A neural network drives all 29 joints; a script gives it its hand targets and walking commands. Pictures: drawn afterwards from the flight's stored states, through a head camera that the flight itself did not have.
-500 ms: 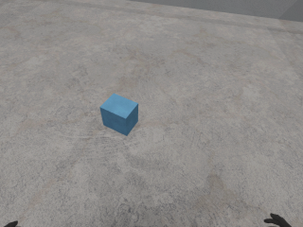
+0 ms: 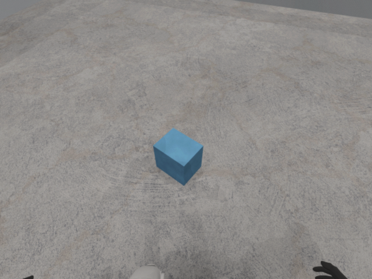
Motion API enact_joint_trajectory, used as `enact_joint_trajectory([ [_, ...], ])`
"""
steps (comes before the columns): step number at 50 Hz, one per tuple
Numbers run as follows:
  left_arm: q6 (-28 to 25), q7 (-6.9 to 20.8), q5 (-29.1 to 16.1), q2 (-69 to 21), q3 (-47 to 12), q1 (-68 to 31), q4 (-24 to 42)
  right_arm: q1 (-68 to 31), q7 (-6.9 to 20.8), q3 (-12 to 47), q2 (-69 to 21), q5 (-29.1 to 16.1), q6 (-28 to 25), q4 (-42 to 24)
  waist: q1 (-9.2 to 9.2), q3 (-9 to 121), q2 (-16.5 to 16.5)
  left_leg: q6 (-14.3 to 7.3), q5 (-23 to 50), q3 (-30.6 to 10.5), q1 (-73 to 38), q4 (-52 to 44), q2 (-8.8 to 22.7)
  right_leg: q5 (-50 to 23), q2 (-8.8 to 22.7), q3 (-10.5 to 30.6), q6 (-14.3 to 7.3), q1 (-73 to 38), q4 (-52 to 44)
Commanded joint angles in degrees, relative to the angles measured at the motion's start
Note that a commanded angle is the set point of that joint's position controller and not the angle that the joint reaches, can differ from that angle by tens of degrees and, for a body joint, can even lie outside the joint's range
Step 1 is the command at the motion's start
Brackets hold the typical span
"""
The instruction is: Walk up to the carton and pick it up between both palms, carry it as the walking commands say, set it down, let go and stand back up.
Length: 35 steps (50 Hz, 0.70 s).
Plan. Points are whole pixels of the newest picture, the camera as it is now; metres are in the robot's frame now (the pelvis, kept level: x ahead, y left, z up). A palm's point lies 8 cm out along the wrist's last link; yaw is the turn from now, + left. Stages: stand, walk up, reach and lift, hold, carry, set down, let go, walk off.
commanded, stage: walk up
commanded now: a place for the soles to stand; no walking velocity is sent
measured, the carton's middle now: (178, 156) +0.87 +0.06 -0.66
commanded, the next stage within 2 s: none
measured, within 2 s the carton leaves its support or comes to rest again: neither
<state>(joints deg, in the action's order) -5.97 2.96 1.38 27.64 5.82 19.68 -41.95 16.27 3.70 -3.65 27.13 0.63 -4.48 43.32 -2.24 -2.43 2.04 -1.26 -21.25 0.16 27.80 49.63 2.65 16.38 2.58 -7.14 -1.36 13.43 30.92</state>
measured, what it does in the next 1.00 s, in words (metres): walks ahead: left foot, then right foot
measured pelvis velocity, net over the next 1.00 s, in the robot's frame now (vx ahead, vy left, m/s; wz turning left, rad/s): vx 0.33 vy -0.02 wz -0.01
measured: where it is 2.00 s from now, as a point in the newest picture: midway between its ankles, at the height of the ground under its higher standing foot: (184, 235)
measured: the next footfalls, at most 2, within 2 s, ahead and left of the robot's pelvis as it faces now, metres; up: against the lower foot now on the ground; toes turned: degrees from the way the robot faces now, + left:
left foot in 0.12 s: +0.18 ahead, +0.13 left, +0.00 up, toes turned +3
right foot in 0.44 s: +0.30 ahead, -0.15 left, +0.00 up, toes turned -4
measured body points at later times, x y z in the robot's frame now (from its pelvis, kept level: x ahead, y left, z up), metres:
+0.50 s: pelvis +0.18 -0.02 -0.02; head +0.19 -0.03 +0.43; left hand +0.31 +0.32 -0.08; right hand +0.24 -0.38 -0.10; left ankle +0.14 +0.12 -0.71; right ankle +0.26 -0.14 -0.73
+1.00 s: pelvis +0.33 -0.02 -0.01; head +0.35 -0.01 +0.44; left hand +0.45 +0.30 -0.10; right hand +0.39 -0.39 -0.07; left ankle +0.35 +0.11 -0.73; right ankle +0.42 -0.16 -0.71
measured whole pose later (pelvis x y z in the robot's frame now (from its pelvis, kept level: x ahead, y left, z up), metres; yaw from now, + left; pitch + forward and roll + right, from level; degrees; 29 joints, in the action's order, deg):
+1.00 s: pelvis +0.33 -0.02 -0.01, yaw -1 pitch -2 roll +0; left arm -3.5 2.8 0.7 26.5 3.7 16.9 -41.9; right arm 21.3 1.1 -4.3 29.7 0.7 -5.5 40.8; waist 2.3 -3.7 -1.7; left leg 0.1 -18.0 2.8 16.3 36.3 3.3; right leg 17.2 3.6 -2.4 -1.5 27.1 44.2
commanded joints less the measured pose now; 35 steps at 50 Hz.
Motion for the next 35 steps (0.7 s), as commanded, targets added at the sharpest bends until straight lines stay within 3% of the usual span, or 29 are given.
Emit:
enact_joint_trajectory([
  [1,-0.3,0.2,-0.2,12.3,2.6,1.3,3.9,-1.2,0.7,-2.3,6.8,0.0,-0.7,-4.2,0.38,0.1,-11.6,0.0,5.3,2.7,-2.5,-8.8,0.2,-8.2,12.4,11.8,-11.7,0.3,-13.1],
  [3,0.2,0.3,-0.7,12.4,2.2,-0.2,4.9,-0.3,0.8,-2.5,6.5,-0.4,-0.9,-3.8,2.13,0.8,-10.3,0.0,9.6,4.9,-11.2,-15.0,-1.8,-4.1,11.7,9.2,-10.4,4.7,-9.7],
  [5,0.6,0.2,-1.0,9.2,0.7,0.3,5.5,4.3,0.0,-3.6,8.7,-0.2,-1.4,-2.4,5.37,3.1,-5.5,-1.4,7.4,4.6,-25.0,-19.4,-4.2,-2.6,8.9,5.7,-7.7,12.4,1.1],
  [6,0.6,-0.1,-1.2,6.3,-0.4,1.1,6.4,10.3,-0.8,-4.8,11.9,0.7,-1.7,-1.4,8.4,6.6,3.3,-4.3,-1.8,-6.8,-35.0,-23.4,1.9,-2.8,5.3,2.3,-5.3,20.2,17.4],
  [7,0.6,-0.3,-1.1,4.5,-0.8,0.6,8.8,13.2,-1.8,-6.2,18.5,0.7,-2.1,-3.2,9.84,8.7,14.0,-11.6,-16.6,-38.8,-39.5,-33.0,20.4,14.5,-2.0,3.1,-1.8,33.5,33.5],
  [8,1.3,-1.5,-0.8,10.0,0.4,1.0,7.2,9.5,-2.1,-6.1,19.1,-0.9,-2.0,-4.5,8.09,5.4,3.6,-15.9,-17.4,-41.0,-31.5,-34.4,23.5,13.1,-0.2,12.5,-1.0,33.2,38.5],
  [9,1.3,-1.5,-1.2,11.1,0.6,1.6,5.7,6.9,-2.1,-5.4,16.2,-1.4,-1.9,-4.9,6.06,1.5,0.0,-16.1,-11.1,-34.3,-26.7,-33.7,21.2,9.3,1.6,12.6,-0.7,32.2,38.6],
  [11,1.1,-1.1,-1.1,10.7,0.7,4.5,4.0,3.4,-2.3,-4.1,13.4,-1.0,-2.0,-5.0,3.41,-0.9,3.8,-12.6,1.2,-19.7,-19.8,-32.7,14.5,5.4,4.9,11.5,-0.1,26.9,29.6],
  [12,1.2,-0.5,-0.8,10.0,0.6,5.7,2.9,2.4,-2.3,-4.0,13.1,-0.7,-2.0,-5.2,3.03,-0.3,6.6,-12.3,7.0,-14.1,-17.0,-31.6,12.3,5.1,4.5,9.5,0.4,22.8,25.6],
  [14,1.4,0.4,-0.3,8.6,0.9,3.5,3.1,3.8,-1.9,-4.2,13.3,-0.2,-2.2,-5.7,3.69,0.4,8.0,-13.4,10.6,-10.9,-14.4,-30.5,12.0,4.4,3.7,7.2,0.8,18.9,20.8],
  [16,1.4,1.1,-0.2,7.4,1.0,0.3,3.4,3.9,-1.6,-4.5,13.8,-0.1,-2.4,-6.3,3.98,-0.3,7.6,-13.2,5.4,-9.7,-11.5,-31.0,11.6,1.3,3.2,6.0,0.4,15.8,15.3],
  [19,1.2,1.8,-0.5,7.1,1.4,-1.0,2.5,1.2,-1.4,-4.6,14.6,-0.1,-1.9,-7.6,2.91,-1.1,8.2,-11.0,-6.1,-8.6,-5.6,-31.3,10.6,-2.7,1.0,3.7,-0.1,8.0,8.6],
  [21,0.8,1.7,-0.2,8.0,2.0,0.4,1.3,0.9,-1.2,-3.9,13.6,-0.1,-1.3,-7.7,0.86,-0.8,4.9,-8.9,-10.6,-6.9,-0.7,-26.2,9.1,-3.0,-1.5,2.0,-0.9,-0.6,4.2],
  [22,0.5,1.3,0.0,9.2,2.5,3.0,0.6,2.4,-1.3,-3.0,11.8,0.2,-1.1,-7.4,-0.58,0.0,0.7,-7.5,-10.7,-5.3,1.9,-19.3,7.5,0.2,-2.4,2.8,-1.6,-5.9,2.1],
  [23,0.0,0.5,0.4,11.9,3.6,8.5,0.0,3.1,-1.6,-1.8,9.0,0.4,-1.2,-8.0,-3.81,2.1,-8.9,-5.5,-5.4,-1.4,7.8,-3.7,3.9,9.9,2.9,12.6,-3.9,-13.2,-4.1],
  [24,-0.6,-0.1,-0.1,18.5,4.9,10.7,1.0,3.4,-1.7,-0.9,6.5,-0.2,-1.4,-9.2,-4.38,3.4,-20.7,-2.2,-9.7,4.4,18.9,13.7,-3.5,27.0,20.7,44.9,-11.1,-15.5,-17.8],
  [25,-0.6,-0.2,-1.0,18.1,4.9,8.1,2.4,3.0,-2.6,-1.9,11.2,-0.1,-0.7,-7.3,-3.03,1.8,-11.3,-1.9,-9.4,-4.1,18.8,18.8,-0.5,27.0,22.3,45.9,-14.4,-11.4,-16.9],
  [26,-0.3,-0.5,-1.5,15.5,4.1,5.6,3.4,3.6,-2.6,-2.4,12.6,-0.3,-0.7,-6.0,-1.69,0.4,-7.1,-1.3,-4.9,-5.4,17.0,17.8,1.2,21.4,20.4,40.1,-15.4,-8.6,-15.2],
  [27,-0.1,-0.8,-1.5,14.1,3.7,3.6,3.7,5.1,-2.5,-2.5,12.6,-0.3,-0.9,-5.2,-0.26,-0.4,-7.4,-0.9,-2.9,-4.7,15.5,14.2,2.7,15.7,17.9,34.0,-14.8,-6.3,-14.4],
  [29,0.2,-0.8,-0.7,13.2,3.2,1.2,4.4,7.4,-1.8,-2.5,11.4,-0.3,-1.1,-3.2,1.12,-0.2,-11.5,-0.1,-2.9,-1.3,8.4,5.7,3.1,3.8,13.3,22.6,-12.8,-1.5,-13.0],
  [30,0.2,-0.5,-0.5,13.1,3.0,1.7,4.5,7.4,-1.4,-2.5,10.4,-0.1,-1.0,-2.9,0.96,0.4,-12.8,0.1,-3.7,0.3,5.3,3.1,2.3,-0.9,12.8,20.2,-13.1,0.3,-12.6],
  [32,0.3,-0.2,-0.4,13.2,2.8,2.4,4.8,5.3,-0.9,-2.4,9.0,0.1,-0.8,-3.7,0.45,0.7,-13.1,0.0,-2.1,1.8,1.2,-2.6,1.8,0.0,12.4,17.8,-13.1,2.3,-12.0],
  [35,0.9,0.3,-0.7,13.3,2.3,-0.4,6.2,5.2,-0.4,-2.7,8.3,0.0,-1.2,-3.5,1.92,-0.1,-12.2,0.0,5.4,4.5,-8.6,-11.7,-0.4,11.7,11.0,15.3,-11.4,9.0,-10.9],
])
